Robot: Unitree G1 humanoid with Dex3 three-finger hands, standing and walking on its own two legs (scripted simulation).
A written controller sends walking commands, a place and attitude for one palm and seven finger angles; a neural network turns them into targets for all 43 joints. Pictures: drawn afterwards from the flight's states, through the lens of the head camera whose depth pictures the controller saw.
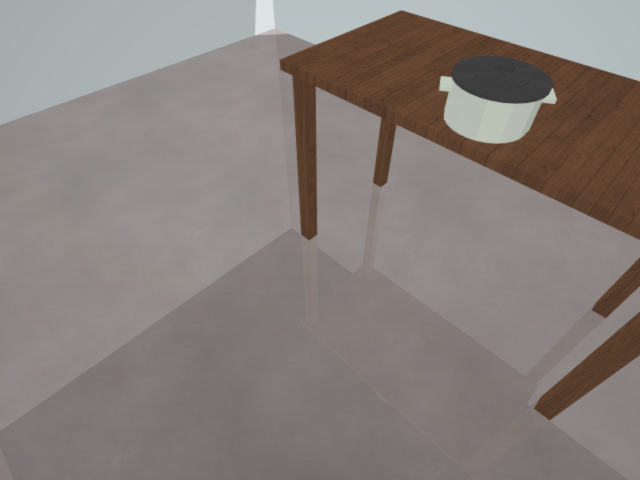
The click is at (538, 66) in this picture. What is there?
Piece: lid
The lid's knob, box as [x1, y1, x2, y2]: [494, 59, 515, 72]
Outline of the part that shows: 496,60 494,65 494,68 496,70 501,72 513,71 515,66 515,63 513,61 507,59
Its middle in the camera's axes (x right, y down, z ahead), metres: +0.39 -0.37 +0.82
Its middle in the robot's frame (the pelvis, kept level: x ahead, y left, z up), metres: +0.89 -0.35 +0.11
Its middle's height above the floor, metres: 0.89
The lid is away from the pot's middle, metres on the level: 0.00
